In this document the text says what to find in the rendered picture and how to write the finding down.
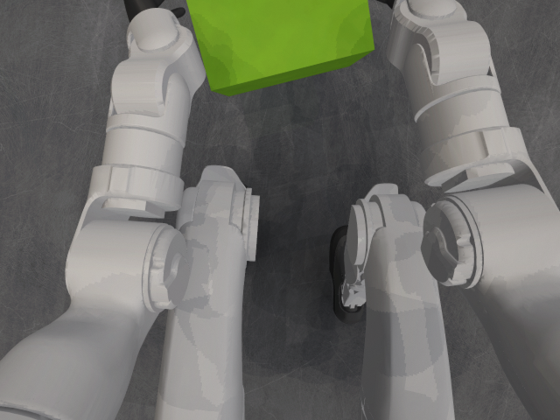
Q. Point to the carton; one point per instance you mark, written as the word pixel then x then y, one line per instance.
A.
pixel 251 44

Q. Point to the robot right forearm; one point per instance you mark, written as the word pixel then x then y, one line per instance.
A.
pixel 455 98

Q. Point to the right robot shin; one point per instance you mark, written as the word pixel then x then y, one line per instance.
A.
pixel 354 291

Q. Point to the right robot upper arm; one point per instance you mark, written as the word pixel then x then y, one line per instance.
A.
pixel 501 248

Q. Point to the left robot upper arm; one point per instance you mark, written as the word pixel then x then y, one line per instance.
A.
pixel 121 274

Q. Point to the robot left forearm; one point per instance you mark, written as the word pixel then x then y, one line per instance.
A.
pixel 151 97

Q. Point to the left robot hand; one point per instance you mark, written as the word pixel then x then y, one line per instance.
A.
pixel 133 7

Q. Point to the left robot thigh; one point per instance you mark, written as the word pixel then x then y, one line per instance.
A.
pixel 201 369

